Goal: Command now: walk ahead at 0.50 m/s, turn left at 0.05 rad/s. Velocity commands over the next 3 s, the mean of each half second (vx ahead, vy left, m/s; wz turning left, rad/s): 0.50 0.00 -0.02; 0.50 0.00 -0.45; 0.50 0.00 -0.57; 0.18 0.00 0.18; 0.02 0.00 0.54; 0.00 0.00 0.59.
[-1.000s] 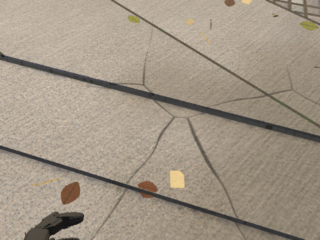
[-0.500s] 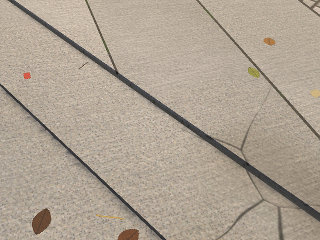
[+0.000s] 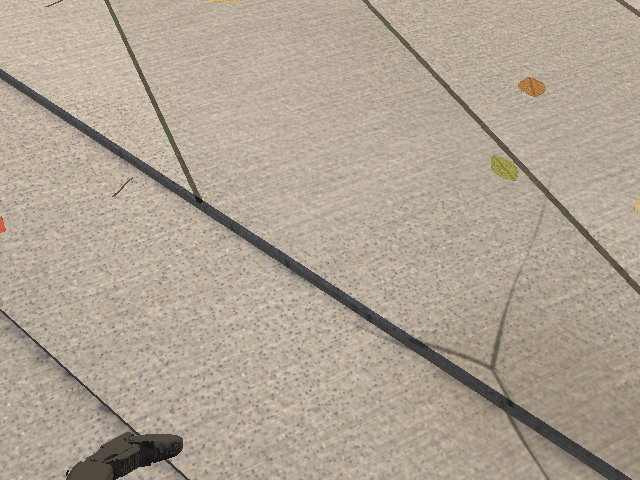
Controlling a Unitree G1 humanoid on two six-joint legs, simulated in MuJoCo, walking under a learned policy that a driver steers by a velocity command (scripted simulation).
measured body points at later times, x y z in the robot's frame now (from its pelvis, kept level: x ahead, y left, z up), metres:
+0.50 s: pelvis +0.26 +0.04 +0.03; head +0.28 +0.07 +0.47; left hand +0.29 +0.32 -0.12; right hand +0.45 -0.21 -0.05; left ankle +0.34 +0.16 -0.71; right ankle +0.16 -0.12 -0.68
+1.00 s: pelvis +0.47 +0.02 +0.02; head +0.47 +0.01 +0.47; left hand +0.64 +0.28 -0.08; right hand +0.54 -0.28 -0.09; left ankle +0.37 +0.18 -0.62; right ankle +0.47 -0.05 -0.70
